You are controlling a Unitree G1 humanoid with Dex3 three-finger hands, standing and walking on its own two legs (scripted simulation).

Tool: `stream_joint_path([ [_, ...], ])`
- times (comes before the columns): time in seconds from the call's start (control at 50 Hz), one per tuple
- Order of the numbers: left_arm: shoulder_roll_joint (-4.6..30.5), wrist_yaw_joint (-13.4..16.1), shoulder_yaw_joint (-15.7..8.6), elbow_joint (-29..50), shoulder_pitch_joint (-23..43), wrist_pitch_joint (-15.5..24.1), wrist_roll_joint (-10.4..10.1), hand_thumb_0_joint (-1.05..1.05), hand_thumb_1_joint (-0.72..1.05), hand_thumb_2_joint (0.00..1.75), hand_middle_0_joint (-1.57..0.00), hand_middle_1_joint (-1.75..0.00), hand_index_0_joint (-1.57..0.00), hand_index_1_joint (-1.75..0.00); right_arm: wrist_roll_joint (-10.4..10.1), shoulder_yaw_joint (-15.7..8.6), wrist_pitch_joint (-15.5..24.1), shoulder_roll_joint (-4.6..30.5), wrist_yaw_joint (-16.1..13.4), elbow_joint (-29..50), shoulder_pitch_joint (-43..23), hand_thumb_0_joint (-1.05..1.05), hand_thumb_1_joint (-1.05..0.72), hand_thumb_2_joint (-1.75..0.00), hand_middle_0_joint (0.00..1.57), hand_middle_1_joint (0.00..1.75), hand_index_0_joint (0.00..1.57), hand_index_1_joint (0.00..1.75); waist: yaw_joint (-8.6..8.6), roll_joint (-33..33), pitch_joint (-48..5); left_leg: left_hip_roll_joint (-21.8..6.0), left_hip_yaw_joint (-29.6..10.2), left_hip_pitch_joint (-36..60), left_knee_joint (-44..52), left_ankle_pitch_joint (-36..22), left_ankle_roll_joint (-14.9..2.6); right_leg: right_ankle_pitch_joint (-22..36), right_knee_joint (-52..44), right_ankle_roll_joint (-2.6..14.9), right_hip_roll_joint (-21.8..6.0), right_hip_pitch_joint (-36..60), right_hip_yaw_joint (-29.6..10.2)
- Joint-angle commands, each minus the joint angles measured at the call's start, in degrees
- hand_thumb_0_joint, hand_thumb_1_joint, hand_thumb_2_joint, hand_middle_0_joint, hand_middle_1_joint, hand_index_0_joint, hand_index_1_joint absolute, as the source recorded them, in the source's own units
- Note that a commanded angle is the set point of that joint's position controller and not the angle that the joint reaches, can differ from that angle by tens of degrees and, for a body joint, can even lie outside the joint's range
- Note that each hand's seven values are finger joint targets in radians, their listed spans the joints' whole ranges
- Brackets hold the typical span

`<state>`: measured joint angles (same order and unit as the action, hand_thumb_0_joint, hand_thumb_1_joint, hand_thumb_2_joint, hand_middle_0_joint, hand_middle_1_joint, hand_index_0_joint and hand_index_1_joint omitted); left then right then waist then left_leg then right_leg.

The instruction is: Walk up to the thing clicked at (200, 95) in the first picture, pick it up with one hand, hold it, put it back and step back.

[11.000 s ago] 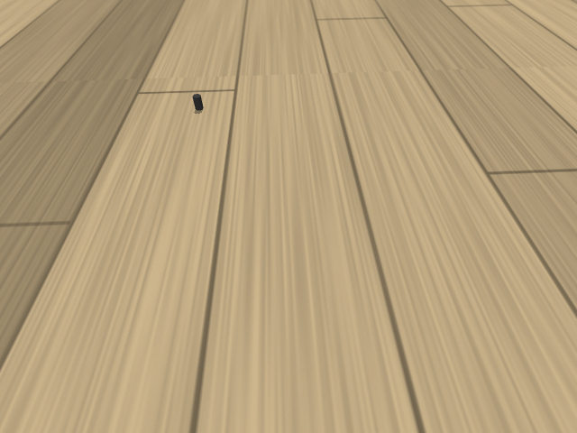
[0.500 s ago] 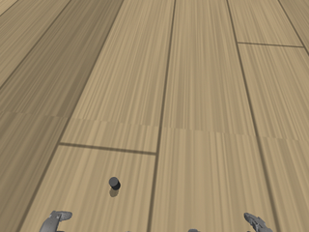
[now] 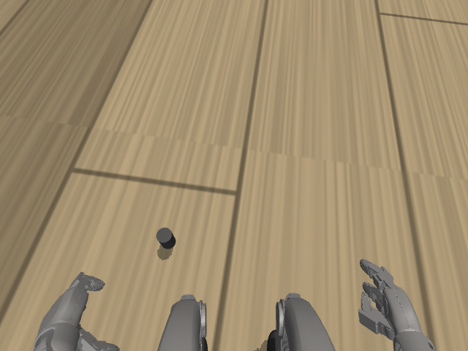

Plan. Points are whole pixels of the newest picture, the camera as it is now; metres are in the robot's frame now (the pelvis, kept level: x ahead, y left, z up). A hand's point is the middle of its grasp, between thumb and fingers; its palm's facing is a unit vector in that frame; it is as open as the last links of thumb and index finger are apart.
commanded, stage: rise first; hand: left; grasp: from above
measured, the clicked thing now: (166, 238) +0.46 +0.25 -0.58
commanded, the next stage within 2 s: approach in 1.84 s
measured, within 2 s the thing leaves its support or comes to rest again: neither
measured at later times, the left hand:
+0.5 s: hand (129, 264) +0.33 +0.28 -0.33, palm faces -0.49 -0.25 -0.84, open 13.7 cm
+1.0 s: hand (138, 248) +0.39 +0.29 -0.41, palm faces -0.47 -0.02 -0.88, open 13.6 cm
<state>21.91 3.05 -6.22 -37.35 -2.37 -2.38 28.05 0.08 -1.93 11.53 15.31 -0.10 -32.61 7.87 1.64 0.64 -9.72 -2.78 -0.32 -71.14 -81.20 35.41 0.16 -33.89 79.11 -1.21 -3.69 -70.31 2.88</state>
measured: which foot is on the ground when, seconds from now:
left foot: down 0.00-1.00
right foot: down 0.00-1.00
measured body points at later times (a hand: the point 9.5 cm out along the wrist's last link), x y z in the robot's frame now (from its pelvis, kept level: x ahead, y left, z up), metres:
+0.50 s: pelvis -0.07 -0.01 -0.19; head +0.15 +0.01 +0.21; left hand +0.35 +0.29 -0.28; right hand +0.02 -0.29 -0.32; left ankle +0.02 +0.12 -0.59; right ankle +0.03 -0.14 -0.59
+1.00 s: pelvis -0.07 +0.01 -0.26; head +0.17 +0.05 +0.12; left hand +0.41 +0.29 -0.36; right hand -0.02 -0.28 -0.37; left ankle +0.02 +0.12 -0.59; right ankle +0.03 -0.14 -0.59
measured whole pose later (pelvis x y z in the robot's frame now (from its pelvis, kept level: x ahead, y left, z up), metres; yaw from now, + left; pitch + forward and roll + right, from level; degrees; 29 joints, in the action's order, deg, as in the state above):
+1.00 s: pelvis -0.07 +0.01 -0.26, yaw -4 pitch +35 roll -7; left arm 42.6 17.1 -7.1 -74.6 49.4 16.0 72.3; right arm 6.3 -0.8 2.1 15.5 6.4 -42.7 8.5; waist 10.3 0.4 -4.3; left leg -2.4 -5.0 -126.6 -130.6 39.1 -1.3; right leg -36.8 125.6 -1.5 -3.7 -123.3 3.2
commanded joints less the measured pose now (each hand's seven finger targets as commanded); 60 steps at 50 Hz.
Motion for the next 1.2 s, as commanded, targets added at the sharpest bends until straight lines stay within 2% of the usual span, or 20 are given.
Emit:
stream_joint_path([
  [0.0, 13.1, 3.8, -3.7, 7.3, 10.3, 5.8, 6.1, 0.0, -0.52, 0.97, -0.06, -1.11, -0.07, -1.1, -0.6, -4.5, 2.0, 10.3, 0.4, 2.9, 2.4, 0.0, -0.86, -0.89, 0.2, 0.3, 0.2, 0.3, 0.35, -9.4, -24.4, 1.4, -3.5, 11.4, 2.2, -21.8, 0.76, 15.4, 3.9, 2.98, 2.7, -4.0, -0.3],
  [0.1, 15.8, 6.2, -4.3, 1.7, 17.8, 6.1, 11.4, 0.0, -0.54, 0.99, -0.06, -1.11, -0.07, -1.1, -0.6, -5.2, 0.5, 11.0, 1.1, 0.3, 2.9, 0.0, -0.88, -0.9, 0.2, 0.3, 0.2, 0.3, 0.26, -8.5, -30.1, 1.6, -3.7, 4.8, -5.1, -22.4, 0.4, 16.0, 10.7, 3.18, 2.6, -10.4, -0.1],
  [0.12, 15.8, 6.2, -3.5, 1.8, 22.3, 6.4, 12.4, 0.0, -0.55, 1.0, -0.06, -1.1, -0.07, -1.1, -0.5, -5.5, 0.2, 10.9, 1.3, 0.0, 3.2, 0.0, -0.89, -0.9, 0.2, 0.3, 0.2, 0.3, 1.04, -7.7, -31.2, 2.0, -3.0, 2.0, -6.8, -20.1, 0.01, 15.1, 10.9, 3.05, 2.7, -10.6, -0.4],
  [0.16, 19.9, 6.3, -5.0, -0.9, 27.7, 6.9, 14.4, 0.0, -0.52, 0.98, -0.07, -1.1, -0.08, -1.09, -0.4, -5.5, -0.3, 10.9, 1.5, -1.0, 4.4, 0.0, -0.88, -0.9, 0.2, 0.3, 0.2, 0.3, 1.01, -5.3, -33.1, 2.5, -1.2, -4.4, -11.0, -17.1, -1.0, 14.6, 11.6, 2.65, 2.7, -8.8, -1.0],
  [0.2, 21.5, 6.2, -4.4, -4.6, 32.9, 7.9, 16.2, 0.0, -0.51, 0.99, -0.07, -1.09, -0.08, -1.09, -0.2, -5.7, -0.7, 10.6, 1.7, -1.4, 4.5, 0.0, -0.86, -0.89, 0.2, 0.3, 0.2, 0.3, 1.61, -3.1, -32.1, 2.9, 0.0, -12.0, -13.6, -10.4, -1.3, 9.8, 12.2, 2.39, 2.6, -9.3, -1.6],
  [0.22, 23.3, 6.1, -5.5, -6.6, 34.3, 8.5, 17.0, 0.0, -0.48, 0.97, -0.08, -1.08, -0.09, -1.07, -0.1, -5.8, -1.1, 10.6, 1.7, -1.8, 4.9, 0.0, -0.86, -0.89, 0.2, 0.3, 0.2, 0.3, 0.97, -1.8, -32.8, 3.0, 0.5, -14.0, -15.1, -9.0, -1.56, 8.6, 12.3, 2.19, 2.6, -8.8, -1.9],
  [0.26, 22.6, 5.7, -3.8, -9.9, 37.1, 9.9, 18.8, 0.0, -0.48, 0.98, -0.09, -1.06, -0.09, -1.06, 0.3, -5.9, -1.5, 10.6, 2.0, -2.6, 5.6, 0.0, -0.86, -0.89, 0.2, 0.3, 0.2, 0.3, 1.84, -1.3, -33.6, 3.0, 0.7, -16.6, -17.3, -6.7, -1.82, 6.1, 13.4, 2.14, 2.7, -10.6, -1.9],
  [0.32, 26.5, 5.8, -4.5, -12.2, 42.8, 12.2, 21.6, 0.0, -0.46, 0.97, -0.1, -1.06, -0.11, -1.05, 0.8, -5.8, -2.3, 10.5, 2.3, -3.6, 6.8, 0.0, -0.86, -0.89, 0.2, 0.3, 0.2, 0.3, 1.92, -0.2, -35.0, 3.2, 1.4, -21.8, -21.4, -5.6, -2.29, 4.5, 15.0, 1.86, 2.9, -10.8, -2.6],
  [0.36, 28.5, 6.4, -5.2, -12.6, 45.2, 13.6, 23.6, 0.0, -0.46, 0.96, -0.1, -1.06, -0.11, -1.05, 1.2, -5.6, -2.8, 10.8, 2.6, -3.9, 7.2, 0.0, -0.86, -0.89, 0.2, 0.3, 0.2, 0.3, 1.34, -2.0, -36.6, 3.1, 1.2, -21.4, -22.3, -5.6, -2.16, 4.4, 17.2, 2.2, 3.0, -13.1, -1.7],
  [0.44, 31.6, 8.5, -6.0, -15.8, 50.8, 15.6, 27.8, 0.0, -0.51, 1.0, -0.06, -1.09, -0.07, -1.07, 2.0, -5.3, -4.2, 11.2, 2.9, -5.7, 8.5, 0.0, -0.87, -0.9, 0.2, 0.3, 0.2, 0.3, 2.23, -5.6, -35.1, 2.8, 0.3, -22.5, -24.1, -2.4, -1.98, 1.1, 20.7, 2.74, 3.5, -19.7, -0.1],
  [0.56, 33.1, 12.0, -4.9, -20.2, 57.7, 16.5, 33.2, 0.0, -0.51, 1.0, -0.06, -1.05, -0.08, -1.04, 3.1, -5.0, -6.5, 12.4, 3.5, -7.4, 9.6, 0.0, -0.89, -0.9, 0.2, 0.3, 0.2, 0.3, 4.36, -12.0, -32.7, 2.2, -2.8, -20.7, -24.5, 0.5, -1.27, -0.3, 26.6, 3.36, 3.3, -30.8, 2.7],
  [0.58, 33.4, 12.5, -4.4, -17.2, 61.0, 16.9, 33.9, 0.0, -0.52, 1.0, -0.07, -1.03, -0.08, -1.02, 3.3, -4.9, -6.7, 12.4, 3.7, -6.5, 9.3, 0.0, -0.89, -0.9, 0.2, 0.3, 0.2, 0.3, 4.56, -13.6, -35.1, 2.3, -2.6, -18.9, -25.2, -1.4, -1.09, 1.3, 27.2, 3.45, 3.2, -30.2, 2.7],
  [0.6, 32.8, 12.9, -4.0, -23.1, 58.4, 16.6, 35.0, 0.0, -0.52, 1.0, -0.07, -1.02, -0.08, -1.02, 3.3, -4.9, -7.0, 12.9, 3.8, -7.6, 10.0, 0.0, -0.9, -0.9, 0.2, 0.3, 0.2, 0.3, 5.31, -12.0, -32.7, 2.3, -2.9, -20.9, -25.8, -0.2, -1.21, 0.4, 27.8, 3.42, 3.4, -32.1, 3.2],
  [0.7, 35.4, 14.5, -4.2, -24.8, 63.0, 16.8, 38.0, 0.0, -0.49, 0.98, -0.1, -0.97, -0.11, -0.97, 4.3, -4.1, -8.1, 13.1, 4.5, -8.2, 11.4, 0.0, -0.9, -0.9, 0.2, 0.3, 0.2, 0.3, 6.49, -12.6, -32.9, 2.8, -2.4, -23.3, -28.8, -2.4, -1.41, 2.3, 30.0, 3.39, 3.2, -32.6, 3.3],
  [0.76, 33.9, 15.0, -2.9, -27.8, 63.8, 17.0, 39.3, 0.0, -0.46, 0.95, -0.12, -0.95, -0.13, -0.94, 4.9, -3.9, -8.3, 13.6, 5.0, -8.9, 11.6, 0.0, -0.91, -0.9, 0.2, 0.3, 0.2, 0.3, 7.74, -13.8, -31.2, 2.4, -3.2, -22.3, -29.9, -3.3, -1.08, 3.4, 31.8, 3.33, 2.9, -36.1, 3.7],
  [0.8, 35.1, 15.2, -3.1, -28.4, 65.4, 17.4, 40.5, 0.0, -0.45, 0.94, -0.13, -0.94, -0.14, -0.94, 5.2, -4.0, -8.6, 13.7, 5.1, -9.1, 11.4, 0.0, -0.91, -0.9, 0.2, 0.3, 0.2, 0.3, 7.82, -13.9, -30.7, 2.4, -3.4, -23.5, -30.5, -2.2, -1.15, 2.6, 32.7, 3.42, 2.9, -37.7, 3.9],
  [0.92, 37.3, 16.5, -3.6, -28.6, 69.2, 18.5, 43.5, 0.0, -0.42, 0.91, -0.16, -0.92, -0.16, -0.91, 6.1, -3.4, -9.3, 14.2, 5.9, -9.5, 12.5, 0.0, -0.91, -0.9, 0.2, 0.3, 0.2, 0.3, 8.58, -16.1, -33.5, 2.5, -3.5, -22.4, -33.1, -5.7, -0.88, 4.8, 35.1, 3.38, 2.9, -38.7, 4.1],
  [1.0, 36.1, 17.0, -2.6, -30.5, 70.2, 18.9, 44.5, 0.0, -0.41, 0.9, -0.17, -0.92, -0.18, -0.91, 6.8, -3.0, -9.6, 13.8, 6.4, -9.4, 12.8, 0.0, -0.91, -0.91, 0.2, 0.3, 0.2, 0.3, 9.68, -15.0, -32.4, 2.7, -2.6, -24.6, -35.3, -6.3, -1.41, 6.0, 35.2, 3.09, 2.9, -38.1, 4.0],
  [1.04, 37.9, 17.3, -3.8, -31.3, 70.3, 18.9, 44.6, 0.0, -0.42, 0.9, -0.17, -0.9, -0.18, -0.89, 7.0, -2.8, -9.6, 14.1, 6.6, -9.3, 12.9, 0.0, -0.91, -0.91, 0.2, 0.3, 0.2, 0.3, 9.44, -14.9, -32.5, 2.8, -2.6, -25.3, -35.7, -6.1, -1.48, 5.8, 35.7, 3.04, 2.9, -38.0, 4.0],
  [1.18, 38.6, 18.8, -3.7, -33.5, 73.4, 18.4, 45.1, 0.0, -0.47, 0.94, -0.13, -0.95, -0.14, -0.94, 7.7, -2.0, -9.5, 14.0, 7.0, -9.7, 13.2, 0.0, -0.91, -0.9, 0.2, 0.3, 0.2, 0.3, 10.06, -15.1, -33.1, 2.8, -1.6, -28.5, -38.0, -5.9, -1.87, 6.3, 36.6, 2.99, 3.5, -37.0, 4.1],
])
